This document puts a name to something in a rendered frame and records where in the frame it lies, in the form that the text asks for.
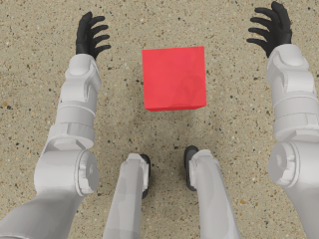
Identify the robot right upper arm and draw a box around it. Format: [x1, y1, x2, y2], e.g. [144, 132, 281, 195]
[267, 139, 319, 239]

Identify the robot right hand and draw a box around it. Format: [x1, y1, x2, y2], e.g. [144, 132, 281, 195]
[246, 1, 293, 58]

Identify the left robot forearm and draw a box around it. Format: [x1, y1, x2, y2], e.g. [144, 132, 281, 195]
[34, 54, 102, 190]

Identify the right robot thigh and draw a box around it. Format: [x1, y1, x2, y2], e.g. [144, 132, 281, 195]
[188, 155, 241, 239]

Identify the carton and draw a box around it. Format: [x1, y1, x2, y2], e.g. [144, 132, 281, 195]
[142, 46, 207, 112]

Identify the robot left upper arm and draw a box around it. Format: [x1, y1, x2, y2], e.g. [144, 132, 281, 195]
[0, 149, 100, 239]

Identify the right robot forearm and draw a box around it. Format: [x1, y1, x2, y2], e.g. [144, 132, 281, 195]
[265, 44, 319, 143]

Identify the robot left hand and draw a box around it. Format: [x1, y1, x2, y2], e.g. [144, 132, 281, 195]
[76, 11, 112, 62]

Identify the right robot shin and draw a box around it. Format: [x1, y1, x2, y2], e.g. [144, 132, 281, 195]
[192, 149, 221, 169]

